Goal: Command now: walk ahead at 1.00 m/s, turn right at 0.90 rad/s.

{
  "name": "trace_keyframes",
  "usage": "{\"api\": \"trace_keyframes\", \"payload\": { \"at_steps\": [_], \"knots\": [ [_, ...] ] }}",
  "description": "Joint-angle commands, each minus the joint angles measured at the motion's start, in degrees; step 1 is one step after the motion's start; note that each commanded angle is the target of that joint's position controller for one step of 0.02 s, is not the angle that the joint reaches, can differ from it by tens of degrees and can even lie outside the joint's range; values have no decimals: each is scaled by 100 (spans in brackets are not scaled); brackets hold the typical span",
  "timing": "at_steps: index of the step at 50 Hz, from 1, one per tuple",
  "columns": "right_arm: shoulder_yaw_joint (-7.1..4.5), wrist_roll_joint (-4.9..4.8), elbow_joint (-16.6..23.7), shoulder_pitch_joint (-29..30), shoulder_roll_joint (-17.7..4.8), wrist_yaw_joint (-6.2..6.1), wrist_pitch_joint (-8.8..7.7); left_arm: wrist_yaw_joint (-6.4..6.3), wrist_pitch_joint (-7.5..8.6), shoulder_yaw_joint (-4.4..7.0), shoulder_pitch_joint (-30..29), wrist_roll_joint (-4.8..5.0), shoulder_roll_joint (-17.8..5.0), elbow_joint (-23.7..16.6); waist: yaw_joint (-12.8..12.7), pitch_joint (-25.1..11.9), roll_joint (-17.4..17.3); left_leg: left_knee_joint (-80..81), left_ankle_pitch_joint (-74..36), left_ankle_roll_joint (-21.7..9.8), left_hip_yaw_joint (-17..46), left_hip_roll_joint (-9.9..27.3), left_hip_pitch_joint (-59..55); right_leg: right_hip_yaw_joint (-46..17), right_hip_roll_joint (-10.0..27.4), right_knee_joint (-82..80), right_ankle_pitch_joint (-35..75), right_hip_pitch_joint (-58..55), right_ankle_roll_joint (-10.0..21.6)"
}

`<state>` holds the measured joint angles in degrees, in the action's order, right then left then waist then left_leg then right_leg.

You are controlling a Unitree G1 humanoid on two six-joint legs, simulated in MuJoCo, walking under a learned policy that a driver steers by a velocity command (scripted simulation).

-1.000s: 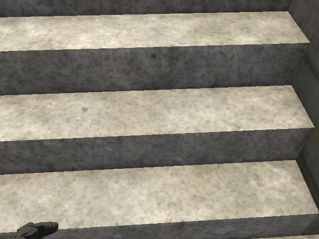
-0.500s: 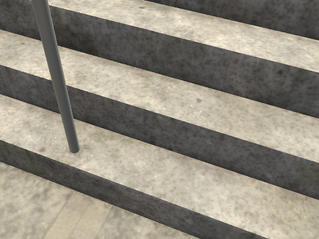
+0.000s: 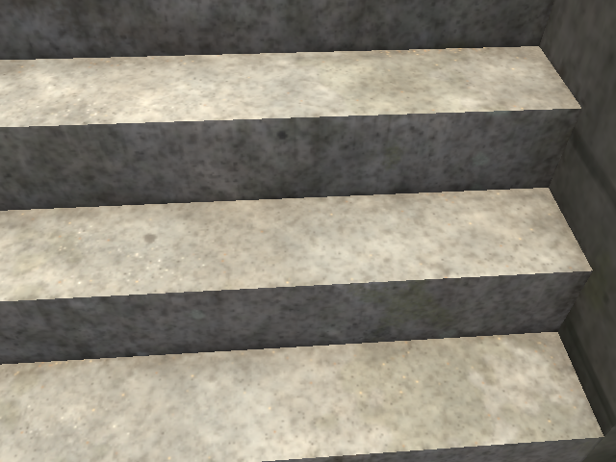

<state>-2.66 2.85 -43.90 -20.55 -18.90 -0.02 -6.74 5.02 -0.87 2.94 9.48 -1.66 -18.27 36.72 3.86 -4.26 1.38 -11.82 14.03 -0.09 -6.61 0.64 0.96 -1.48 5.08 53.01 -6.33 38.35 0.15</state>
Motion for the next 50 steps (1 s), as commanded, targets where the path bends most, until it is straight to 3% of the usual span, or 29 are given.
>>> {"api": "trace_keyframes", "payload": {
  "at_steps": [1,4,6,7,8,9,10,11,13,14,16,21,25,28,30,31,32,33,34,35,36,37,38,39,41,43,46,47,50],
  "knots": [
    [-261,9,272,239,-937,-11,-67,74,124,17,-1112,1,-367,-773,96,801,-766,669,540,-550,399,1523,226,419,119,-736,-342,68,240],
    [-276,42,121,270,-1098,6,75,18,130,16,-786,-96,-409,-748,-160,581,-953,-453,-1945,-361,-259,1321,80,921,-352,-1560,-1285,-989,585],
    [-218,47,116,227,-1057,-1,179,-172,295,225,1332,-108,-714,-33,-1071,-473,-197,-3680,-3943,-386,-724,1058,870,1146,-1221,-1922,-1446,-3434,856],
    [-19,229,304,368,-478,38,156,-283,314,324,1994,-73,-1163,124,-1218,-460,768,-5452,-718,-185,-618,763,2811,-322,-232,-2184,-2417,-4580,959],
    [140,215,954,993,28,145,-39,-447,286,443,1982,36,-1950,-26,-1171,-631,2429,-7063,1698,35,38,-307,5451,-3967,825,-3890,-3768,-5521,1861],
    [94,325,977,1362,-479,142,-134,-534,261,461,1785,35,-1734,-188,-1306,-469,1253,-7259,1022,-89,1025,75,6013,-4465,1052,-4352,-3352,-5513,1955],
    [60,236,887,1419,-666,143,-136,-553,290,377,1626,-54,-1433,-267,-1105,-96,351,-6730,351,-50,978,362,5771,-3677,1121,-4074,-1553,-5033,1709],
    [1,95,455,834,-669,91,-9,-609,337,351,1324,-66,-1250,-366,-665,551,-682,-6307,-73,98,840,469,5139,-3009,1273,-3508,2907,-4256,1222],
    [30,359,324,2,-297,316,569,-904,333,378,1596,117,-1097,67,-79,-97,-522,-6248,-518,-45,695,488,4012,-1862,918,-2782,6342,-4081,44],
    [60,358,387,-34,-164,478,840,-978,333,308,1663,223,-912,141,11,-413,-147,-6147,-725,-249,596,347,3696,-1390,735,-2600,6618,-4004,-466],
    [138,222,413,63,20,616,1070,-973,321,308,1110,185,-941,-54,138,-529,308,-5842,-967,-365,496,225,3509,-698,439,-2595,5678,-3510,-387],
    [74,102,908,1349,211,248,1262,-1089,63,266,2345,-50,-789,281,-638,467,486,-10090,581,-462,981,-785,6232,-100,972,-2443,5346,-4321,195],
    [287,-84,1529,1856,708,-2,1314,-1054,-130,-36,2174,-234,-297,614,-9,1248,614,-12657,1429,-625,869,-1143,7954,777,1236,-2736,4535,-4165,278],
    [322,-112,1979,2321,600,41,1384,-1077,-80,-17,1952,-270,-503,701,170,1662,524,-12161,1699,-694,669,-622,8030,1161,1608,-3438,4310,-3950,131],
    [410,-129,2172,2568,713,48,1393,-1085,-71,-51,2085,-293,-425,833,133,1644,249,-10753,1769,-734,48,-419,7722,1688,1050,-3538,4669,-4104,-47],
    [436,-152,2285,2656,883,-6,1391,-1165,-84,-6,2253,-342,-442,895,40,1444,419,-10426,1960,-708,-357,-349,7549,1796,849,-3655,5382,-4417,-75],
    [496,-211,2254,1870,927,103,1426,-1306,-92,94,1419,-280,-750,674,787,951,831,-8981,1717,-1019,-80,-15,6017,2191,886,-3619,6378,-3987,-137],
    [480,-348,1900,1260,633,268,1547,-1385,-81,229,489,5,-1064,123,976,318,457,-6777,1693,-1022,-580,-396,3695,2065,829,-3587,7959,-3106,122],
    [305,-199,1793,338,322,241,1632,-1506,-18,412,265,99,-1494,-70,1385,-359,858,-6520,1849,-1024,-355,-661,2402,1631,1425,-2467,10766,-3322,268],
    [82,-280,1357,-487,-65,303,1569,-1418,-121,393,557,244,-1608,25,1190,-1008,1172,-6754,3329,-1172,-627,-1444,1619,1538,1603,-1184,12525,-3696,629],
    [-175,-164,1465,-337,-523,402,1511,-1333,-288,499,177,438,-1632,-138,1340,-830,790,-5492,3531,-1856,318,-1569,1609,1263,1058,1102,11378,-3226,647],
    [-328,-249,1599,114,-761,404,1437,-1069,-325,389,-498,332,-857,-551,1297,-220,-1318,-2327,4046,-2855,3624,-455,1407,1001,-883,3909,2470,-926,255],
    [-287,-288,1918,1075,-632,184,1291,-771,-107,155,-1194,62,-219,-1149,1013,94,-1823,140,3781,-2722,6871,96,2000,-166,-1647,5731,-1183,248,96],
    [-213,-333,1893,1282,-478,54,1206,-629,-23,10,-1383,-213,299,-1514,525,571,-1122,101,3520,-2378,7023,155,2775,-667,-1361,6225,-1081,414,92],
    [-193,-218,1437,972,-305,-130,1028,-650,18,-118,-1138,-350,529,-1507,143,839,148,-1604,1500,-1891,5650,87,3247,-687,-929,5831,-861,658,132],
    [-80,-105,1222,822,-48,-286,767,-685,80,-117,-1112,-229,485,-1350,264,638,-170,-1843,-923,-2384,4752,-95,2895,-422,-1221,7410,-1990,1207,66],
    [-176,-197,761,158,-227,-51,304,-900,109,-154,-1441,-304,321,-1441,219,583,487,-1565,-2164,-1786,3551,-354,2315,-231,-771,6452,-2112,1717,31],
    [-164,-207,702,26,-184,-30,259,-907,70,-246,-1525,-265,473,-1352,359,524,249,-1402,-2291,-1888,3692,-352,2089,100,-861,7153,-2191,2063,14],
    [-144,-188,116,-1293,-108,76,-31,-854,164,-464,-2318,-519,1109,-1488,651,544,-82,-1667,-2258,-1913,4249,67,45,10,-727,8803,-2834,4678,230]
  ]
}}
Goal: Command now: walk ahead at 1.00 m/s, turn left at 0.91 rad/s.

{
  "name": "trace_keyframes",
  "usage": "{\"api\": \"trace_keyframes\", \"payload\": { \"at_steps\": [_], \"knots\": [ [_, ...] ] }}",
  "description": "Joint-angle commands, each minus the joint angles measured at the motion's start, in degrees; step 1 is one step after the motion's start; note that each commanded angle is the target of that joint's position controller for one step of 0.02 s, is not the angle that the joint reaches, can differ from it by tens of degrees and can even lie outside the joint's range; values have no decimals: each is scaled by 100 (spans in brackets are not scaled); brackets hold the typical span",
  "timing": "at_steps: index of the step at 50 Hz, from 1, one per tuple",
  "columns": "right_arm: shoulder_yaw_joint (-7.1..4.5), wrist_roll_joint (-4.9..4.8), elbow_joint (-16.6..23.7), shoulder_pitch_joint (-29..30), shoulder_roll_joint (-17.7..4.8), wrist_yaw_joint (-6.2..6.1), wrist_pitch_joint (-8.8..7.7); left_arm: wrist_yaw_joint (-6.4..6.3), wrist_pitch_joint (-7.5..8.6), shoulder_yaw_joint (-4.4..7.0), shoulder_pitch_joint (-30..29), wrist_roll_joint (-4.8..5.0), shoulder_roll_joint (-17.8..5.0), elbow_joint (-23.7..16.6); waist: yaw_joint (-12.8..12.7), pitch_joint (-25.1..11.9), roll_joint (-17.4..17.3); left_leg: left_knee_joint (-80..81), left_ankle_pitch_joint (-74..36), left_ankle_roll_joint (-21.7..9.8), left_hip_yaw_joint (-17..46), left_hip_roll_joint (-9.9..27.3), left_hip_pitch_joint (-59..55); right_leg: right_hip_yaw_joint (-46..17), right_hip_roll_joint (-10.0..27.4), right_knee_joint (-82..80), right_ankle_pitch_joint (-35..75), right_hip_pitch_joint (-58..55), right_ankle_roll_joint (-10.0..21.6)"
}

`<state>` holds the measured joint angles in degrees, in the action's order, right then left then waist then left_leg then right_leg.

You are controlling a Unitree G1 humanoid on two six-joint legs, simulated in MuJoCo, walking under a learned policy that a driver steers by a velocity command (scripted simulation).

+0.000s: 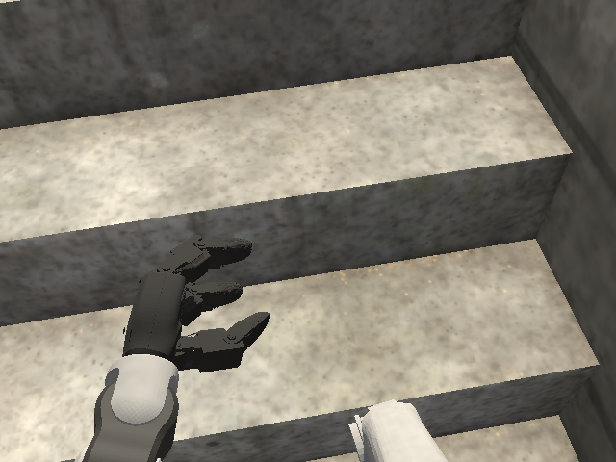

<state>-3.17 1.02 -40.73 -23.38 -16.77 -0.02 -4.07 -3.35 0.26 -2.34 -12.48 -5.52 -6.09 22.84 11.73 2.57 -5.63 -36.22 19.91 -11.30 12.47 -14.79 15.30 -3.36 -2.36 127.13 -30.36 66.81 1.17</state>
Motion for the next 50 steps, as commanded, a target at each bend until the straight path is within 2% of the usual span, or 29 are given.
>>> {"api": "trace_keyframes", "payload": {
  "at_steps": [1,4,6,8,9,10,11,12,13,14,16,20,23,25,26,27,28,29,30,31,32,34,36,38,41,45,48,49,50],
  "knots": [
    [-158,1,-672,-1680,-412,-120,-389,58,92,-159,-813,-369,408,-443,-249,-12,1782,839,-2874,57,2471,1800,-1846,129,179,1202,474,2674,187],
    [-180,-36,-851,-1397,-259,-214,-323,176,0,-346,-1526,-119,553,-735,-265,63,698,2179,-3928,236,1918,1537,-526,1064,11,-356,780,1326,10],
    [-164,-22,-551,-316,-73,-388,-247,142,66,-376,-1351,180,360,-905,-906,-517,198,2617,-7960,105,901,1323,914,1498,-313,-3767,13,-2368,120],
    [-506,-257,-123,542,-841,-419,-692,-31,81,235,895,611,-601,-181,-2011,-2429,-970,598,-13791,299,1568,1915,752,467,-319,-5310,764,-5774,380],
    [-699,-339,-28,1028,-1278,-293,-947,-30,119,530,2157,639,-1233,211,-2729,-3465,-1012,-712,-13788,317,1555,2053,-444,23,-384,-6536,319,-6144,442],
    [-740,-484,176,1582,-1032,-38,-1131,45,263,762,2769,542,-1719,590,-2970,-4038,310,-3198,-9467,683,830,1126,-16,-965,688,-8023,411,-7411,897],
    [-442,-427,529,1938,-27,164,-1083,102,250,864,2462,490,-1918,1055,-2384,-4090,2432,-6055,-1859,933,260,65,2520,-4087,2201,-9171,1126,-8346,2004],
    [-342,-161,724,1361,-39,196,-988,91,187,856,1601,301,-1562,976,-1683,-3681,2026,-7833,-1533,854,258,562,3714,-4944,2534,-9528,-24,-7720,2110],
    [-274,59,730,1535,224,177,-836,11,202,759,1382,469,-916,1178,-1500,-2578,1376,-8381,-1762,624,17,897,4249,-4409,2240,-9656,-1207,-6772,1823],
    [-45,237,881,1598,587,177,-722,27,369,628,1286,440,-550,1595,-1170,-1431,602,-8702,-1701,421,48,967,4864,-3344,2173,-9738,-688,-5956,1662],
    [105,261,1081,1937,622,129,-305,-88,581,458,1916,218,-112,2291,-914,-603,-143,-9380,-700,237,95,1278,5272,-1972,2222,-10157,552,-5320,1152],
    [426,141,1749,3499,978,65,50,89,941,533,2861,115,-538,3105,-1066,617,210,-7963,706,11,-5,1368,6036,92,1877,-11831,2922,-5113,798],
    [478,161,2175,4188,1188,-138,227,247,1178,522,3939,424,-981,3551,-1361,808,1079,-9437,2509,2,-426,1226,8114,433,2117,-12137,4430,-6714,943],
    [622,162,2531,4747,993,-93,100,270,995,394,3961,554,-791,3710,-1185,693,522,-7140,2317,90,-1301,1601,6840,1013,1490,-12710,4594,-6040,718],
    [667,91,2288,4275,893,92,119,233,921,421,3517,672,-958,3529,-912,-176,457,-5098,848,185,-2571,1647,3335,1515,1006,-13254,6321,-4398,925],
    [726,-131,2286,3854,866,203,59,232,1182,428,3734,935,-1367,3259,-990,-1730,477,-3866,-880,275,-2352,1453,-309,1080,1216,-13031,8346,-3785,1213],
    [496,-157,1701,2374,622,120,245,355,1382,589,3636,916,-2151,3118,-408,-2946,1155,-3928,-521,477,-2331,956,-1698,983,1392,-11778,10795,-4441,1335],
    [152,34,1693,1016,33,34,470,483,1538,1006,3181,909,-3287,2816,499,-3498,1912,-3067,576,505,-1613,900,-2225,583,1852,-10098,12919,-5251,1118],
    [-157,228,1392,471,-604,109,443,482,1458,1126,2999,790,-3087,2584,622,-4097,1337,-2052,651,429,-910,1128,-2570,13,1617,-8240,11288,-5458,785],
    [-333,353,966,559,-1046,73,204,630,1353,844,3213,921,-1711,2230,79,-4172,-945,-270,-450,-278,1970,2965,-3306,-140,110,-5125,4197,-3370,416],
    [-419,408,1047,576,-911,124,179,543,1255,819,3071,708,-1412,1983,145,-4480,-159,645,-101,-343,3303,3793,-2560,-659,-311,-1611,3083,-3069,212],
    [-328,51,236,1207,-445,152,-41,353,979,650,2014,443,-381,1219,-574,-2456,724,570,31,-212,2372,3590,-1123,-568,237,-304,3341,-1579,410],
    [-64,48,-635,1143,460,190,-267,361,807,374,2227,282,243,1094,-1244,-772,567,667,-899,59,927,3295,-85,-508,383,484,2230,-479,729],
    [101,88,-1011,1056,1055,177,-374,399,564,295,2638,539,202,1171,-1683,-236,352,1289,-805,350,-169,3261,418,-669,321,97,1433,-251,752],
    [102,300,-1444,899,639,162,-605,92,197,235,1549,612,246,660,-1765,180,174,2739,-1245,186,-1135,3655,461,-223,23,1791,538,736,880],
    [304,33,-1547,901,414,88,-556,101,-52,135,439,708,-79,248,-2059,299,824,3723,-2479,583,-2963,2723,928,384,-28,-1108,1198,-125,1109],
    [30,-519,-834,1266,-1308,-250,-564,298,-132,330,2864,724,-987,1116,-2725,-1699,293,2319,-11278,-83,-3448,2758,543,2002,-694,-3434,653,-4465,668],
    [-137,-488,-594,1629,-1818,-175,-567,222,-141,401,3809,651,-1043,1353,-2998,-2405,70,849,-13582,-175,-3175,3181,-165,1821,-634,-3562,491,-4902,741],
    [-213,-549,-481,1759,-1674,38,-502,178,-71,442,4123,506,-1220,1165,-2999,-2716,-599,-678,-13015,-168,-2718,3371,-900,1240,-563,-5147,-239,-4999,808]
  ]
}}
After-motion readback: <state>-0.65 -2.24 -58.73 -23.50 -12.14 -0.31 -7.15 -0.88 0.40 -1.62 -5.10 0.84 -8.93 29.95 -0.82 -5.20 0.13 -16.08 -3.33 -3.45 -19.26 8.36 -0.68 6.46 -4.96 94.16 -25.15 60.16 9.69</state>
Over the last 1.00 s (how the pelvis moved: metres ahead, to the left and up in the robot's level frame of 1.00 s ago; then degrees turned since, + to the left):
0.56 -0.12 0.18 3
